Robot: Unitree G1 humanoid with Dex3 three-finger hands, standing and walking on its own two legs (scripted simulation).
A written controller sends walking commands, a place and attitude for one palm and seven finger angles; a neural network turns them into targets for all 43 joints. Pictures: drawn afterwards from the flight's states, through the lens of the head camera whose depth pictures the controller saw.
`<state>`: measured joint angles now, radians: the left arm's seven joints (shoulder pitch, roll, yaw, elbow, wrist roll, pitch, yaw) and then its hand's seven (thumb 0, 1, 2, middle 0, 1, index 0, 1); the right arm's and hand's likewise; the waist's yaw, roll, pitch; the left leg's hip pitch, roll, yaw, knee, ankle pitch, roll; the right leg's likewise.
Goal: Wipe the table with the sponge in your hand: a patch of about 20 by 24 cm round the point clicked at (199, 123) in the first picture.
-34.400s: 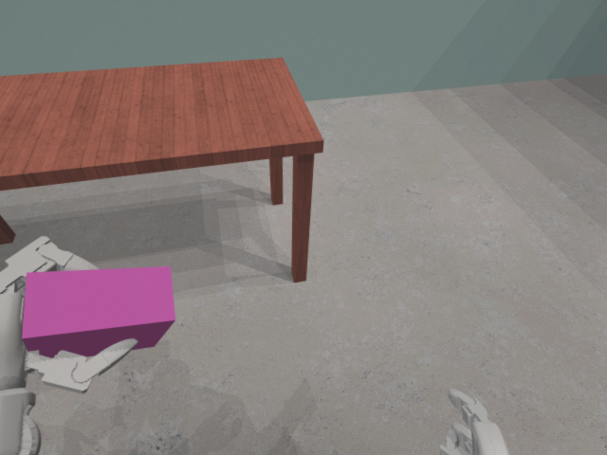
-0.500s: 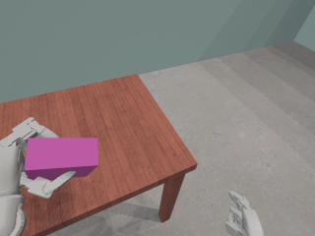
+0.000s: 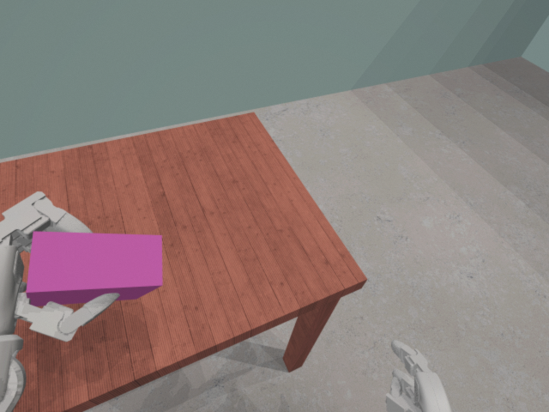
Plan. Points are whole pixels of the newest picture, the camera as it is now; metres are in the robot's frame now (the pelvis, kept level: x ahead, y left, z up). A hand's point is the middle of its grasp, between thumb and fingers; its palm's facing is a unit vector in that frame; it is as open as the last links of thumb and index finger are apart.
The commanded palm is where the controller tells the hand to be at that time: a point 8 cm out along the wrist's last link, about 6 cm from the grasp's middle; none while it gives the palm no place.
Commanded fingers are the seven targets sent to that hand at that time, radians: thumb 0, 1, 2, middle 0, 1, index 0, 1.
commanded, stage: come to a stop and stand still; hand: left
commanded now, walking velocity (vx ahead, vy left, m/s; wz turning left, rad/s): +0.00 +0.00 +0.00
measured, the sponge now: (112, 271) +0.24 +0.21 +0.12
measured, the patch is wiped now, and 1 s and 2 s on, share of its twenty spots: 0.00 0.00 0.00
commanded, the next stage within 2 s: look again from close up in 0.02 s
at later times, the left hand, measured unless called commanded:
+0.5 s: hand (91, 277) +0.21 +0.22 +0.16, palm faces +0.36 -0.86 -0.36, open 9.6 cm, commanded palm +0.15 +0.26 +0.17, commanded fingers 0.00 0.10 1.30 -1.20 -1.60 -1.20 -1.60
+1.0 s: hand (86, 240) +0.24 +0.22 +0.18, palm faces +0.40 -0.78 -0.48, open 9.6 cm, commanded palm +0.16 +0.24 +0.17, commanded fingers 0.00 0.10 1.30 -1.20 -1.60 -1.20 -1.60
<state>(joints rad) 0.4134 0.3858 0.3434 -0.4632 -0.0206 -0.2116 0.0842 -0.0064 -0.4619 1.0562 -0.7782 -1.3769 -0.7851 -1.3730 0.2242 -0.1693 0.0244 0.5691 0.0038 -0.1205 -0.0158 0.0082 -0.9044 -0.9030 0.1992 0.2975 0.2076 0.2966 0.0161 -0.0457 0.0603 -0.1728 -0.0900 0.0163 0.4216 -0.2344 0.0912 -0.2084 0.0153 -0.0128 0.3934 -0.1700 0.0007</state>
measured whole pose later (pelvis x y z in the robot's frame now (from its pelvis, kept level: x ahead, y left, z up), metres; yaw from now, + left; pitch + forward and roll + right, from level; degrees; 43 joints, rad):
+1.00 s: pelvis +0.00 -0.04 +0.00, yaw +1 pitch +1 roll -1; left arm 0.25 0.48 0.38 -0.34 0.01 -0.24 0.06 -0.01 -0.47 1.06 -0.78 -1.37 -0.79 -1.37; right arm 0.23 -0.20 0.01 0.59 0.01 -0.15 -0.04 0.01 -0.91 -0.90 0.20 0.30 0.20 0.30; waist 0.05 -0.03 0.04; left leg -0.21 -0.04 -0.02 0.44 -0.24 0.04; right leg -0.22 0.07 -0.05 0.37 -0.16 -0.05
